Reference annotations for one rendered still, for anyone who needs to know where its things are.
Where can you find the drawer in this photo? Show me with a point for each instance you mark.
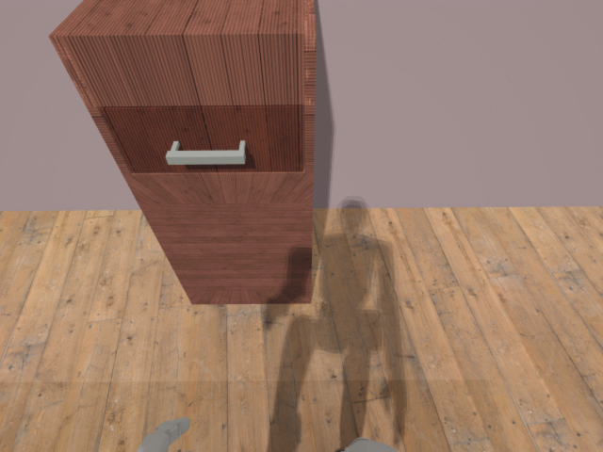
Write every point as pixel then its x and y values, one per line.
pixel 273 135

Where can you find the cabinet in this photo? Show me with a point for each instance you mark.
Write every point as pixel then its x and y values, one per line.
pixel 230 237

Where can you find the handle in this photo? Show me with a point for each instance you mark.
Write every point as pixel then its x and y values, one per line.
pixel 175 157

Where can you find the left robot hand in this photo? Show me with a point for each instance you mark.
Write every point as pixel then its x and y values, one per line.
pixel 165 434

